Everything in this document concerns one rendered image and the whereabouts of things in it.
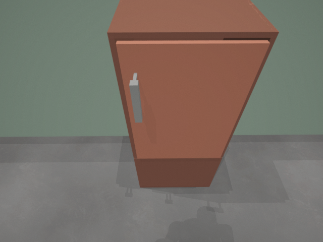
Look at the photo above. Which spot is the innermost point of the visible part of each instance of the cupboard door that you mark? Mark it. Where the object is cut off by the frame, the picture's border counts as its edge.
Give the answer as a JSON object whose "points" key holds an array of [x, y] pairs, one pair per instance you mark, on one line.
{"points": [[191, 91]]}

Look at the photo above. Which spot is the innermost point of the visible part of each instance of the handle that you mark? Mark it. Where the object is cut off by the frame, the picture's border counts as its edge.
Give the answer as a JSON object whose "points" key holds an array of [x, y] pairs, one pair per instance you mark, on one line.
{"points": [[135, 97]]}

